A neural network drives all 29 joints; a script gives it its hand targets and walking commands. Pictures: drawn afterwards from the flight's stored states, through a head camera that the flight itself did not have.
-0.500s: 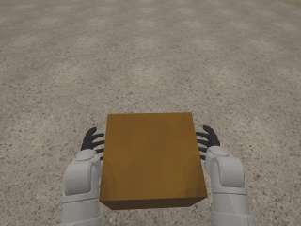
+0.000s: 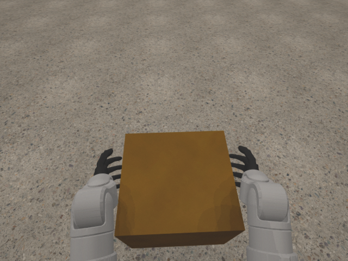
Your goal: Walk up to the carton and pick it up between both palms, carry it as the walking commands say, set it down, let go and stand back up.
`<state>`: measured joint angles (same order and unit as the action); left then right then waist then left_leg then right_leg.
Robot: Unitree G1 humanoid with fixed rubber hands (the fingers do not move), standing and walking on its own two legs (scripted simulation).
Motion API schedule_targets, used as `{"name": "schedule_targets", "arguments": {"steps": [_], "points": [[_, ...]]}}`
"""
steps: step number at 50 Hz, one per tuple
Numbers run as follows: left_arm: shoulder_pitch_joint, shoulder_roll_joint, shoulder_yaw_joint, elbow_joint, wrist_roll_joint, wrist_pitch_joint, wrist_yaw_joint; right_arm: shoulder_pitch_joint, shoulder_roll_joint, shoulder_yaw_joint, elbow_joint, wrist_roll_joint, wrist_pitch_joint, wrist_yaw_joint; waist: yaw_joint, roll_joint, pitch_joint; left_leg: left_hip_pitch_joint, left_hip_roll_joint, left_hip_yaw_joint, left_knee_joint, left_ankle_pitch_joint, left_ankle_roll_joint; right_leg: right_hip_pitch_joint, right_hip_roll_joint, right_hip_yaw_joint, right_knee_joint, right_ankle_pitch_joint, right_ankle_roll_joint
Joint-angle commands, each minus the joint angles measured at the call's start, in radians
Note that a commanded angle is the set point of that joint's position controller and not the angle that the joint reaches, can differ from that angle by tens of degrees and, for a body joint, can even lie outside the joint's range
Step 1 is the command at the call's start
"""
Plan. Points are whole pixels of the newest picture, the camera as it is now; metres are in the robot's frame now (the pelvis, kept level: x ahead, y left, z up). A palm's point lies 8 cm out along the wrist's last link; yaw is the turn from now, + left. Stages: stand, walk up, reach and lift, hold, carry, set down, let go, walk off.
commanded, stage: carry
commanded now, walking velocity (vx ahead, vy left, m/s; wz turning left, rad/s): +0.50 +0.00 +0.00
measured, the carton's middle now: (176, 191) +0.31 -0.01 -0.01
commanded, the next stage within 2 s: none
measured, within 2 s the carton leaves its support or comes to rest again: neither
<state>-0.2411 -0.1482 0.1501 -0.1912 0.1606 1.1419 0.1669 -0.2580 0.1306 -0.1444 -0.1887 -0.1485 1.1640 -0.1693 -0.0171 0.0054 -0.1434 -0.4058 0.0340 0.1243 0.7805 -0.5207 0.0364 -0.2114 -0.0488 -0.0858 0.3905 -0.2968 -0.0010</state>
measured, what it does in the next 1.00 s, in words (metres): walks ahead: left foot, then right foot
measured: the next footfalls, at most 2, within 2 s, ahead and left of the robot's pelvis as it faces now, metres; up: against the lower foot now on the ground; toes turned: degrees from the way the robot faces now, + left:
left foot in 0.08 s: +0.12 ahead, +0.11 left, +0.00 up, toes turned +7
right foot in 0.34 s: +0.23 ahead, -0.14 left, +0.00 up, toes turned -6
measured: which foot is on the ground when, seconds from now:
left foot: up 0.00-0.06, down 0.08-0.34, up 0.36-0.54, down 0.56-0.90, up 0.92-1.00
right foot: down 0.00-0.10, up 0.12-0.32, down 0.34-0.58, up 0.60-0.88, down 0.90-1.00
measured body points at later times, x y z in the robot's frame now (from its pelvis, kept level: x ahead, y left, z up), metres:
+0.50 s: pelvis +0.28 -0.02 +0.00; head +0.29 -0.03 +0.45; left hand +0.57 +0.14 +0.08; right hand +0.58 -0.18 +0.08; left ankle +0.23 +0.09 -0.70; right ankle +0.19 -0.14 -0.74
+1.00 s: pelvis +0.60 -0.06 -0.01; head +0.61 -0.07 +0.44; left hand +0.89 +0.11 +0.08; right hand +0.90 -0.21 +0.07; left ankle +0.45 +0.06 -0.66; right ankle +0.62 -0.17 -0.74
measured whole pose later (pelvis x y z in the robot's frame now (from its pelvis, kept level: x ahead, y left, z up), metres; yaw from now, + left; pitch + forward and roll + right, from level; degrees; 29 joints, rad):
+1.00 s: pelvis +0.60 -0.06 -0.01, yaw +1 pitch +5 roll +0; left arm -0.24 -0.15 0.15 -0.27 0.13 1.21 0.20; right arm -0.26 0.15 -0.14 -0.27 -0.15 1.22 -0.19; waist 0.00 0.03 -0.09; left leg -0.30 0.07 0.06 1.01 -0.46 -0.04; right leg -0.35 -0.06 -0.14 0.51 -0.23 -0.02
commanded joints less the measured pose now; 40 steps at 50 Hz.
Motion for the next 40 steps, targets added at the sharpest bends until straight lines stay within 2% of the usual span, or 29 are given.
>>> {"name": "schedule_targets", "arguments": {"steps": [1, 2, 3, 4, 5, 6, 8, 10, 12, 14, 15, 16, 17, 18, 19, 20, 21, 23, 25, 26, 27, 28, 29, 30, 32, 34, 36, 38, 40], "points": [[-0.494, -0.951, -0.737, -0.184, -0.477, 0.050, -0.337, -0.487, 1.032, 0.730, -0.145, 0.497, 0.031, 0.361, 0.016, -0.151, -0.212, 0.041, -0.036, 0.048, -0.386, 0.255, -0.035, 0.237, -0.171, 0.074, -0.043, 0.300, -0.091], [-0.458, -0.938, -0.724, -0.157, -0.461, 0.058, -0.338, -0.473, 1.022, 0.723, -0.136, 0.489, 0.039, 0.361, 0.012, -0.131, -0.246, 0.233, -0.034, 0.064, -0.447, 0.369, -0.032, 0.135, -0.136, 0.000, 0.020, 0.274, -0.046], [-0.439, -0.935, -0.718, -0.138, -0.450, 0.065, -0.338, -0.469, 1.018, 0.724, -0.139, 0.489, 0.044, 0.362, 0.004, -0.090, -0.286, 0.411, -0.007, 0.032, -0.426, 0.383, -0.018, 0.017, -0.098, -0.049, 0.110, 0.245, -0.014], [-0.480, -0.941, -0.733, -0.157, -0.460, 0.072, -0.339, -0.475, 1.012, 0.728, -0.155, 0.495, 0.048, 0.365, -0.017, 0.094, -0.281, 0.539, 0.144, -0.183, -0.481, 0.309, 0.039, -0.163, -0.025, -0.109, 0.311, 0.135, 0.021], [-0.494, -0.924, -0.704, -0.101, -0.431, 0.071, -0.346, -0.475, 0.984, 0.684, -0.079, 0.467, 0.038, 0.369, -0.013, 0.328, -0.240, 0.637, 0.319, -0.480, -0.555, 0.360, 0.134, -0.400, 0.062, -0.100, 0.506, -0.186, 0.035], [-0.536, -0.909, -0.686, -0.093, -0.437, 0.069, -0.356, -0.481, 0.989, 0.671, -0.031, 0.459, 0.033, 0.371, -0.007, 0.310, -0.183, 0.618, 0.370, -0.498, -0.542, 0.427, 0.185, -0.448, 0.006, 0.002, 0.550, -0.298, -0.008], [-0.491, -0.907, -0.621, 0.010, -0.395, 0.041, -0.368, -0.431, 1.005, 0.629, 0.067, 0.398, 0.014, 0.369, -0.017, 0.178, -0.122, 0.575, 0.367, -0.442, -0.552, 0.527, 0.188, -0.498, 0.000, -0.004, 0.520, -0.309, -0.004], [-0.474, -0.916, -0.591, 0.043, -0.384, 0.004, -0.366, -0.478, 1.002, 0.627, 0.032, 0.385, -0.023, 0.365, -0.003, 0.082, -0.116, 0.457, 0.303, -0.308, -0.560, 0.475, 0.145, -0.350, 0.004, -0.017, 0.325, -0.237, 0.009], [-0.470, -0.953, -0.635, -0.013, -0.426, 0.004, -0.360, -0.520, 1.011, 0.687, -0.087, 0.431, -0.020, 0.362, 0.009, 0.097, -0.135, 0.359, 0.248, -0.167, -0.536, 0.476, 0.092, -0.153, 0.064, -0.091, 0.121, -0.054, 0.011], [-0.472, -0.993, -0.711, -0.113, -0.483, 0.024, -0.352, -0.518, 1.017, 0.754, -0.215, 0.480, 0.005, 0.359, 0.023, 0.086, -0.230, 0.320, 0.176, -0.020, -0.362, 0.638, 0.033, 0.105, 0.081, -0.141, -0.014, 0.150, 0.010], [-0.477, -0.999, -0.727, -0.143, -0.497, 0.028, -0.351, -0.502, 1.016, 0.766, -0.222, 0.486, 0.014, 0.359, 0.032, 0.032, -0.289, 0.222, 0.130, 0.042, -0.210, 0.719, 0.002, 0.277, 0.030, -0.054, -0.019, 0.140, -0.017], [-0.467, -0.993, -0.737, -0.161, -0.497, 0.034, -0.351, -0.504, 1.010, 0.768, -0.213, 0.489, 0.024, 0.360, 0.055, -0.107, -0.309, 0.049, 0.079, 0.075, -0.007, 0.629, -0.034, 0.409, -0.127, 0.203, -0.100, 0.044, -0.081], [-0.492, -0.977, -0.747, -0.183, -0.501, 0.041, -0.349, -0.498, 1.015, 0.770, -0.188, 0.492, 0.038, 0.361, 0.047, -0.291, -0.313, -0.143, 0.002, 0.044, 0.176, 0.217, -0.058, 0.519, -0.320, 0.496, -0.126, 0.309, -0.175], [-0.524, -0.964, -0.753, -0.195, -0.494, 0.049, -0.344, -0.469, 1.014, 0.765, -0.133, 0.493, 0.050, 0.366, 0.040, -0.251, -0.261, -0.270, -0.024, -0.031, 0.211, -0.019, -0.038, 0.579, -0.344, 0.537, -0.077, 0.642, -0.229], [-0.518, -0.957, -0.755, -0.174, -0.483, 0.053, -0.345, -0.458, 1.013, 0.749, -0.112, 0.486, 0.056, 0.368, 0.036, -0.209, -0.261, -0.308, -0.006, -0.072, 0.226, -0.062, -0.025, 0.583, -0.348, 0.480, -0.020, 0.826, -0.233], [-0.536, -0.955, -0.756, -0.186, -0.498, 0.059, -0.352, -0.449, 1.021, 0.728, -0.093, 0.477, 0.055, 0.367, 0.037, -0.144, -0.243, -0.343, 0.021, -0.077, 0.166, -0.049, -0.023, 0.597, -0.332, 0.366, -0.013, 0.799, -0.196], [-0.548, -0.960, -0.749, -0.184, -0.510, 0.063, -0.357, -0.457, 1.035, 0.715, -0.088, 0.479, 0.051, 0.364, 0.038, -0.137, -0.207, -0.392, 0.018, -0.054, 0.063, -0.045, -0.031, 0.631, -0.297, 0.302, -0.013, 0.803, -0.164], [-0.540, -0.974, -0.747, -0.184, -0.515, 0.066, -0.357, -0.477, 1.045, 0.721, -0.111, 0.487, 0.048, 0.358, 0.037, -0.171, -0.184, -0.346, -0.005, -0.009, -0.140, 0.017, -0.044, 0.580, -0.244, 0.219, -0.017, 0.803, -0.136], [-0.514, -0.964, -0.748, -0.185, -0.505, 0.069, -0.352, -0.468, 1.035, 0.717, -0.125, 0.489, 0.047, 0.356, 0.024, -0.164, -0.209, -0.082, -0.044, 0.036, -0.364, 0.194, -0.044, 0.414, -0.185, 0.062, 0.009, 0.726, -0.095], [-0.497, -0.957, -0.748, -0.190, -0.501, 0.070, -0.349, -0.475, 1.036, 0.726, -0.145, 0.495, 0.047, 0.356, 0.010, -0.139, -0.258, 0.147, -0.058, 0.069, -0.488, 0.380, -0.035, 0.304, -0.147, -0.035, 0.085, 0.691, -0.041], [-0.503, -0.956, -0.753, -0.208, -0.499, 0.071, -0.347, -0.486, 1.031, 0.737, -0.174, 0.503, 0.048, 0.358, 0.001, -0.096, -0.309, 0.383, -0.036, 0.052, -0.457, 0.428, -0.022, 0.141, -0.106, -0.087, 0.189, 0.578, 0.000], [-0.548, -0.958, -0.765, -0.226, -0.505, 0.071, -0.347, -0.501, 1.031, 0.738, -0.186, 0.508, 0.045, 0.361, -0.025, 0.077, -0.328, 0.568, 0.111, -0.157, -0.463, 0.368, 0.041, -0.102, -0.036, -0.124, 0.385, 0.370, 0.032], [-0.578, -0.957, -0.769, -0.230, -0.505, 0.076, -0.349, -0.531, 1.013, 0.724, -0.179, 0.507, 0.040, 0.363, -0.013, 0.326, -0.299, 0.694, 0.292, -0.486, -0.512, 0.394, 0.132, -0.376, 0.070, -0.077, 0.563, -0.138, 0.032], [-0.605, -0.947, -0.763, -0.226, -0.517, 0.082, -0.355, -0.551, 1.021, 0.723, -0.175, 0.513, 0.041, 0.364, -0.005, 0.329, -0.263, 0.693, 0.372, -0.599, -0.524, 0.521, 0.181, -0.444, 0.037, 0.025, 0.693, -0.292, -0.007], [-0.524, -0.968, -0.724, -0.140, -0.489, 0.081, -0.362, -0.468, 1.063, 0.718, -0.090, 0.486, 0.054, 0.364, -0.017, 0.167, -0.218, 0.676, 0.383, -0.491, -0.501, 0.648, 0.185, -0.524, -0.021, 0.048, 0.699, -0.239, -0.006], [-0.543, -0.974, -0.720, -0.174, -0.503, 0.069, -0.360, -0.500, 1.064, 0.734, -0.135, 0.491, 0.049, 0.363, -0.011, 0.076, -0.172, 0.611, 0.332, -0.377, -0.549, 0.607, 0.152, -0.494, -0.036, 0.040, 0.541, -0.177, 0.020], [-0.511, -0.981, -0.717, -0.146, -0.502, 0.072, -0.359, -0.499, 1.056, 0.736, -0.136, 0.492, 0.054, 0.363, -0.005, 0.080, -0.136, 0.540, 0.296, -0.273, -0.555, 0.590, 0.132, -0.406, -0.002, -0.023, 0.376, -0.121, 0.031], [-0.502, -0.988, -0.733, -0.142, -0.503, 0.069, -0.352, -0.516, 1.037, 0.738, -0.165, 0.495, 0.055, 0.368, 0.004, 0.138, -0.129, 0.481, 0.242, -0.129, -0.537, 0.607, 0.085, -0.289, 0.036, -0.090, 0.212, -0.020, 0.028], [-0.535, -0.986, -0.751, -0.173, -0.511, 0.070, -0.346, -0.515, 1.022, 0.730, -0.186, 0.495, 0.057, 0.372, 0.005, 0.220, -0.143, 0.464, 0.215, -0.046, -0.503, 0.638, 0.051, -0.202, 0.070, -0.151, 0.114, 0.082, 0.027]]}}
